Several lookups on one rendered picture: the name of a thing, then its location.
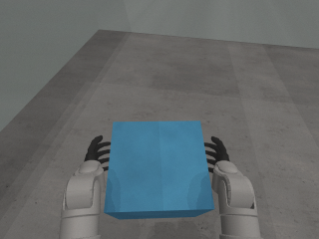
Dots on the robot left forearm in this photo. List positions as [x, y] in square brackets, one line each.
[81, 205]

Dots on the left robot hand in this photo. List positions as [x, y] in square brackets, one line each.
[94, 154]

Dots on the carton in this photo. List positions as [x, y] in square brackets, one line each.
[157, 169]

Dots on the right robot hand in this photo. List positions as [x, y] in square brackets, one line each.
[219, 155]

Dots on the robot right forearm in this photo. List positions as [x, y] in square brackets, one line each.
[236, 201]

